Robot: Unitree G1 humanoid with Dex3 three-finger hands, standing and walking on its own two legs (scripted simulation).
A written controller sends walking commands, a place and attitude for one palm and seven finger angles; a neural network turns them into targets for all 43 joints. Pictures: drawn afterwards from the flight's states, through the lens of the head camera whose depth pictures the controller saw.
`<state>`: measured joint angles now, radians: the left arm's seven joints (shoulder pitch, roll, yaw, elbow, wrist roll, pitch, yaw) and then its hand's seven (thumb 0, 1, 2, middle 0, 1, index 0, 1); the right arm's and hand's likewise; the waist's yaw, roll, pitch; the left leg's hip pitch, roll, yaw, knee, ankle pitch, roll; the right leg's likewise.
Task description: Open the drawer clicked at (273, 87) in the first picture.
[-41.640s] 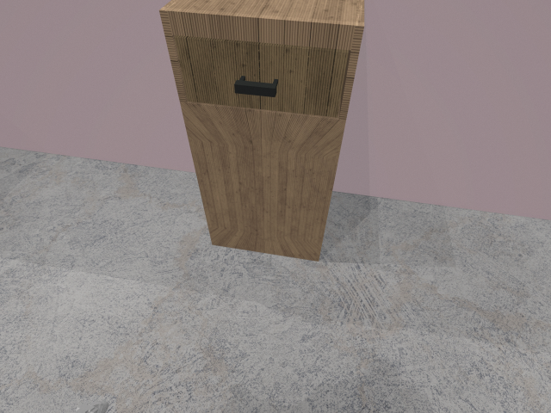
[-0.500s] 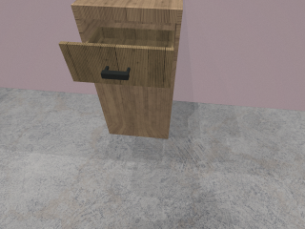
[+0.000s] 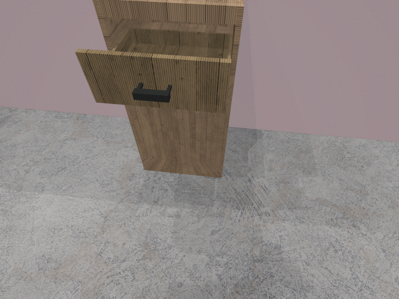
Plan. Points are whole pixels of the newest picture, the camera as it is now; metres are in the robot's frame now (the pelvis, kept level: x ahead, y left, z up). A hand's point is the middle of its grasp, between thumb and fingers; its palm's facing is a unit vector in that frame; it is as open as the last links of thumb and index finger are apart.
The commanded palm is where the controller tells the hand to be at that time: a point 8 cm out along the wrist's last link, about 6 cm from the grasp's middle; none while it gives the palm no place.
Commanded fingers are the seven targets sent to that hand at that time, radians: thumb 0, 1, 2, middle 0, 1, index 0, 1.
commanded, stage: look to check the result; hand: left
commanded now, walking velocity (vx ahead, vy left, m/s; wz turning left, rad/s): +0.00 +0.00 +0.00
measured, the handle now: (153, 90) +0.65 +0.18 +0.04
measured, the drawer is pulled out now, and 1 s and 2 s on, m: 0.22 0.22 0.22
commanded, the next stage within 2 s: stand and wait in 0.08 s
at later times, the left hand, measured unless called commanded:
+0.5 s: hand out of the picture +0.09 +0.24 -0.16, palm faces -0.02 -0.94 -0.33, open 7.4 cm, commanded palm none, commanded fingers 0.00 0.90 0.90 -0.20 -0.30 -0.20 -0.30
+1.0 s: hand out of the picture +0.09 +0.24 -0.16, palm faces -0.03 -0.94 -0.33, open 7.4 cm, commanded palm none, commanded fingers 0.00 0.90 0.90 -0.20 -0.30 -0.20 -0.30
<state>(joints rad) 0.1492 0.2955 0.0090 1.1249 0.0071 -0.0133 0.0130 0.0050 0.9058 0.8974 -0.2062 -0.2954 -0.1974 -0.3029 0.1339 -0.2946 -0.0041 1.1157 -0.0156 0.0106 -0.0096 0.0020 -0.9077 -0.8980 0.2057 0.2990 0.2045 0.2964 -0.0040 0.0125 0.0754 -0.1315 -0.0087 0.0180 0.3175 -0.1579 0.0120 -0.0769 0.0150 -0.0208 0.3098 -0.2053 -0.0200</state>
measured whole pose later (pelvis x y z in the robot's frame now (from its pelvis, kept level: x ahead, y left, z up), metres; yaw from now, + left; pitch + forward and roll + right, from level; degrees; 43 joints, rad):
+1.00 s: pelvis +0.01 +0.00 +0.00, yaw +0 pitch -2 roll +0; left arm 0.12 0.33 0.01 1.11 0.01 -0.02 0.01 0.01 0.91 0.90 -0.21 -0.30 -0.20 -0.30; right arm 0.12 -0.32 0.00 1.11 -0.01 0.01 -0.01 0.00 -0.91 -0.90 0.21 0.30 0.21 0.30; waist -0.01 0.00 0.07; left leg -0.10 -0.01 0.02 0.30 -0.17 0.01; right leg -0.04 0.02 -0.01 0.28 -0.21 -0.02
